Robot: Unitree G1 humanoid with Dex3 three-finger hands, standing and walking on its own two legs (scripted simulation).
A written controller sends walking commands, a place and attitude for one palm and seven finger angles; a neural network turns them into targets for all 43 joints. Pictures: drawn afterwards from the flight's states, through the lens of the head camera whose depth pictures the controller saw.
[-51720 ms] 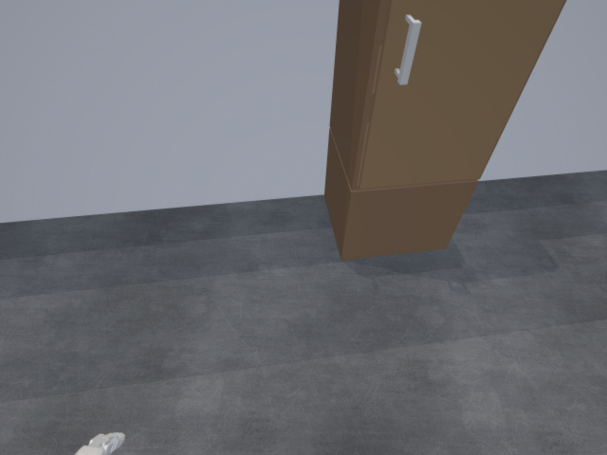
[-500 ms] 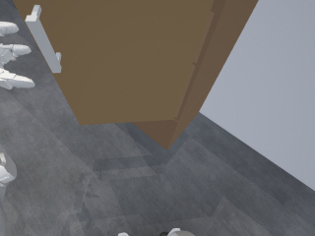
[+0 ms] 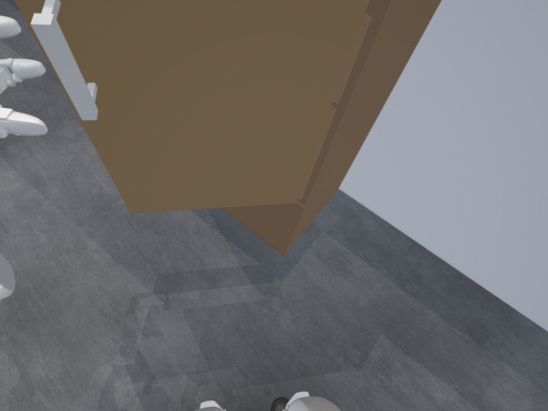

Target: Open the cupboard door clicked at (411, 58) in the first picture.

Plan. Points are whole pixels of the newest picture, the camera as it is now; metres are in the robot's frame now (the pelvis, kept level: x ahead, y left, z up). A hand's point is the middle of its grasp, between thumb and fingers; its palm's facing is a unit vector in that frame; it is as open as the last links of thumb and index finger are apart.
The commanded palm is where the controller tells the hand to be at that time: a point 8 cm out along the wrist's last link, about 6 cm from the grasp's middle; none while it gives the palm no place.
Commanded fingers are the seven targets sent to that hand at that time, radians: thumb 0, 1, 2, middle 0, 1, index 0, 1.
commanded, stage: move the hooked fingers beside the handle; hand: left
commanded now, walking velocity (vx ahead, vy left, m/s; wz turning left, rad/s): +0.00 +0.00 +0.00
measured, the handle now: (72, 63) +0.55 +0.22 +0.14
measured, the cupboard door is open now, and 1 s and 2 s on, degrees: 46 46 46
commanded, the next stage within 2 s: slide the fingers in behind the handle in 0.96 s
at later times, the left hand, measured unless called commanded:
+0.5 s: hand (3, 92) +0.48 +0.28 +0.15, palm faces +0.03 -1.00 +0.01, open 14.0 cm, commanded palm +0.47 +0.33 +0.14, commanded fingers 0.00 -0.50 0.30 -0.30 -1.20 -0.30 -1.20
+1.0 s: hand (13, 87) +0.50 +0.28 +0.15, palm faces +0.02 -1.00 +0.01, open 14.0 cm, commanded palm +0.48 +0.33 +0.14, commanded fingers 0.00 -0.50 0.30 -0.30 -1.20 -0.30 -1.20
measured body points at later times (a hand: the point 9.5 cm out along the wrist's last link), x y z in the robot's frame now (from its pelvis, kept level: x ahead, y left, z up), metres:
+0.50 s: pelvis +0.00 -0.01 +0.00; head +0.10 +0.02 +0.44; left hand +0.48 +0.33 +0.16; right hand +0.01 -0.29 -0.10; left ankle -0.03 +0.05 -0.71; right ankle -0.01 -0.12 -0.71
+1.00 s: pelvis +0.00 -0.01 +0.00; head +0.11 +0.01 +0.44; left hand +0.49 +0.33 +0.15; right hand -0.04 -0.28 -0.10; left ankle -0.03 +0.05 -0.71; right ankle -0.01 -0.12 -0.71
